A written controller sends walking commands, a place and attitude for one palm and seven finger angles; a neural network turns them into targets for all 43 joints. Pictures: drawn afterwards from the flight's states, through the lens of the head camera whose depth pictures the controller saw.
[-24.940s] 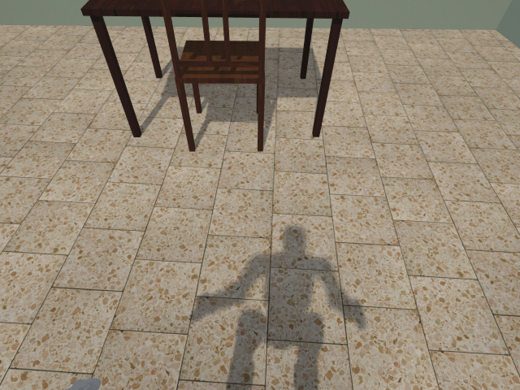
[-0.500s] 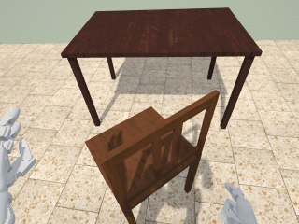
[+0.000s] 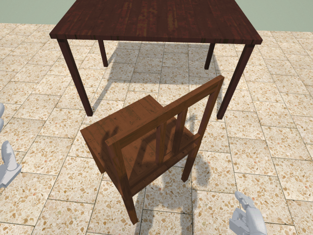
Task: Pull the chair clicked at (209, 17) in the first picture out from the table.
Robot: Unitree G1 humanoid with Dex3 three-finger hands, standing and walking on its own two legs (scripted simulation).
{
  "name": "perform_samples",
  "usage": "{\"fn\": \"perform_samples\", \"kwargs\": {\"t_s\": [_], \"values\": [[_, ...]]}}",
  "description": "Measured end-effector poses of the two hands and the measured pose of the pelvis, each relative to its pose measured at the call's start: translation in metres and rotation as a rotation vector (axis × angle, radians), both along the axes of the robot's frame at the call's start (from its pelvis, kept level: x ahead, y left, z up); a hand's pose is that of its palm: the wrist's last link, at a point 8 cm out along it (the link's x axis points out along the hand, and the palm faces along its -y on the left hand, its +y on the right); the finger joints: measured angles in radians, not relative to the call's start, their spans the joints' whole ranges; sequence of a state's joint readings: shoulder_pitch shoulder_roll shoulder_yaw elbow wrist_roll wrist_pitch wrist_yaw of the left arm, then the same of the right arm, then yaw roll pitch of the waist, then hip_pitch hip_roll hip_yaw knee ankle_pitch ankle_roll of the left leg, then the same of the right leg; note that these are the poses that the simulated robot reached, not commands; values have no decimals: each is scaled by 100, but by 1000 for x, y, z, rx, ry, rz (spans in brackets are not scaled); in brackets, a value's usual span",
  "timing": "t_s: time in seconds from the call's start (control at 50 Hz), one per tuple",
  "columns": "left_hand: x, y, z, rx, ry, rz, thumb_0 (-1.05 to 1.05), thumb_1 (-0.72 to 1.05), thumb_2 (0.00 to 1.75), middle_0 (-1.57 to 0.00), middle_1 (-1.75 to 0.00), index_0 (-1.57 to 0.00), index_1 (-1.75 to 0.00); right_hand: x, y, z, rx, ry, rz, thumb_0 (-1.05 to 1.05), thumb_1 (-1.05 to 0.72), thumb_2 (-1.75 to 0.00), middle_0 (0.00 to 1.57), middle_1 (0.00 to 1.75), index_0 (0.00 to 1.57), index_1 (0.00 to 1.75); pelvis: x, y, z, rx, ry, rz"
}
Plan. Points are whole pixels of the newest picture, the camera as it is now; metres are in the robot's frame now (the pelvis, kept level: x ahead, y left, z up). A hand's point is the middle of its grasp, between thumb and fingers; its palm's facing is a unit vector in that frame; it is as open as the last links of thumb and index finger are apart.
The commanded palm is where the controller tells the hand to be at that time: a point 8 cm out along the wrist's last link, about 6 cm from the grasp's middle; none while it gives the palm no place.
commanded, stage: step back with the hand held close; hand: left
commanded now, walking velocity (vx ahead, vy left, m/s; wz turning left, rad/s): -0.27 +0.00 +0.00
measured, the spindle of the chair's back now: (160, 145) +0.41 +0.02 -0.08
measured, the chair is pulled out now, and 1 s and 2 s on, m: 0.59 0.59 0.59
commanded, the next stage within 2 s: stop stepping back and stand still in 1.20 s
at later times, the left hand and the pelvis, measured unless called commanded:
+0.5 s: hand (11, 181) +0.17 +0.26 +0.17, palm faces +0.46 -0.74 -0.48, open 7.4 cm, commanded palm +0.10 +0.29 +0.18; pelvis -0.03 -0.01 -0.01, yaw +1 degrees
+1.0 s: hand (5, 210) +0.13 +0.24 +0.17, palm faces +0.40 -0.78 -0.48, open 7.4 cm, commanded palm +0.05 +0.29 +0.18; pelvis -0.07 -0.01 -0.01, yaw +3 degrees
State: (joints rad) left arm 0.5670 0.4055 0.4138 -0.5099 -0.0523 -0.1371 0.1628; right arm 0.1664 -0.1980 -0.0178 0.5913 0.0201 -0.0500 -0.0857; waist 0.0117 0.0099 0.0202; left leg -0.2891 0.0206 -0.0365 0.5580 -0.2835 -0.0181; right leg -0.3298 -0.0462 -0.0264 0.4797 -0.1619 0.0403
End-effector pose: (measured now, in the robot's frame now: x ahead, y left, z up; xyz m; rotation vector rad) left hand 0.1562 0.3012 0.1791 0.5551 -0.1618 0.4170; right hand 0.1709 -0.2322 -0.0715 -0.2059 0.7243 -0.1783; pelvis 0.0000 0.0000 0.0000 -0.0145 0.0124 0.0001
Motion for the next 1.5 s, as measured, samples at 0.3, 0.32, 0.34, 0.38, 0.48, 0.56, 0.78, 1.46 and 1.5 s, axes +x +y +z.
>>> {"fn": "perform_samples", "kwargs": {"t_s": [0.3, 0.32, 0.34, 0.38, 0.48, 0.56, 0.78, 1.46, 1.5], "values": [[-24, 8, -2, 29, -33, -2, 2, 89, 90, -21, -30, -22, -30, -43, -2, -3, -41, 22, 10, 1, -90, -90, 20, 30, 21, 30, -27, 4, -5, -12, 18, 11], [-25, 8, -1, 40, -39, -5, 2, 89, 90, -21, -30, -22, -30, -44, -2, -4, -40, 22, 10, 1, -90, -90, 20, 30, 21, 30, -27, 4, -6, -9, 16, 12], [-25, 7, 0, 50, -46, -7, 2, 89, 90, -21, -30, -22, -30, -45, -2, -5, -38, 20, 11, 1, -90, -90, 20, 30, 21, 30, -28, 3, -7, -7, 15, 14], [-26, 5, 2, 66, -63, -9, 2, 89, 90, -21, -30, -22, -30, -44, -2, -8, -31, 14, 13, 1, -90, -90, 20, 30, 21, 30, -28, 1, -9, -5, 10, 15], [-29, -7, 6, 76, -105, -18, 2, 89, 90, -21, -30, -22, -30, -39, -4, -14, -10, -1, 29, 1, -90, -90, 20, 30, 21, 30, -31, -8, -13, -7, 9, 17], [-31, -15, 6, 63, -124, -41, 2, 89, 90, -21, -30, -22, -30, -38, -9, -15, -20, 7, 37, 1, -90, -90, 20, 30, 21, 30, -35, -8, -13, -9, 21, 24], [-45, 3, 8, 121, -105, -21, 2, 89, 90, -21, -30, -22, -30, -44, -7, -6, -42, -16, 22, 1, -91, -90, 20, 30, 21, 30, -42, -8, -12, -7, 37, 19], [-160, -58, 7, 77, -14, -154, 2, 89, 90, -21, -30, -22, -30, -192, -44, -6, 35, 14, 3, 1, -90, -90, 21, 30, 21, 31, -169, -44, -1, -10, 7, -17], [-167, -56, 4, 61, -2, -133, 1, 89, 90, -21, -30, -22, -30, -206, -54, -3, 12, 24, -34, 1, -90, -90, 21, 30, 21, 30, -170, -43, 0, 6, 7, -9]]}}
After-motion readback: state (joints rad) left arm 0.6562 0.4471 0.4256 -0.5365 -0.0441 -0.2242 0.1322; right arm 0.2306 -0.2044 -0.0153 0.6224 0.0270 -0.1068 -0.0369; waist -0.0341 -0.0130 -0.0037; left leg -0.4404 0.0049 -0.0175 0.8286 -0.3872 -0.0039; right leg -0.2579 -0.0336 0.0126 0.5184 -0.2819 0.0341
